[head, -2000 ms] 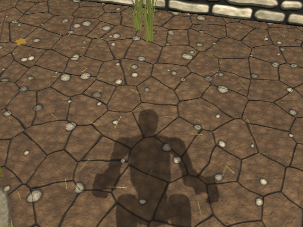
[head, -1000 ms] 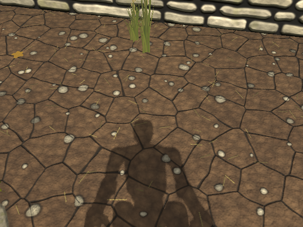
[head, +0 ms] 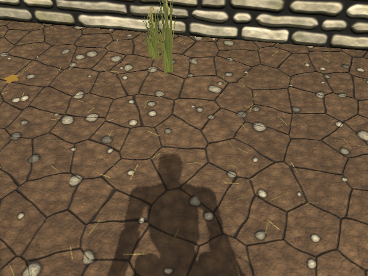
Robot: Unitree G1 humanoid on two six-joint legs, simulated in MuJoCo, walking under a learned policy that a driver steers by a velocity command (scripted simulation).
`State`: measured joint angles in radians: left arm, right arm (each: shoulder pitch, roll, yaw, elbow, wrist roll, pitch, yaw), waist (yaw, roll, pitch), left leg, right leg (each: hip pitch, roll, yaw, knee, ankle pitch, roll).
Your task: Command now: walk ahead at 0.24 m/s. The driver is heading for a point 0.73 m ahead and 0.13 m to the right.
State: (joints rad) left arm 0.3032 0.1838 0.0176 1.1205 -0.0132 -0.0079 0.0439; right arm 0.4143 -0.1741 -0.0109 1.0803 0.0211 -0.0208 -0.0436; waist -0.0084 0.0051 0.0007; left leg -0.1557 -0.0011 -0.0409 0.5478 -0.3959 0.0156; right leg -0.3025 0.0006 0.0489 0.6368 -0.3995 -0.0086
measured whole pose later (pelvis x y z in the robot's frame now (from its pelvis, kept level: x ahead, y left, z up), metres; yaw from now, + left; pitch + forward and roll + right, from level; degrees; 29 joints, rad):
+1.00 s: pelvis +0.48 +0.02 +0.01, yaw -13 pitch +1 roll +3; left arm 0.13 0.23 0.07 0.83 -0.02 -0.04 -0.03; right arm 0.33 -0.24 -0.06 0.99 0.00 -0.10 -0.02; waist -0.06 -0.02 0.02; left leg 0.08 -0.03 0.27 0.21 -0.30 0.01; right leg -0.69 -0.11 0.00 0.73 0.04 -0.05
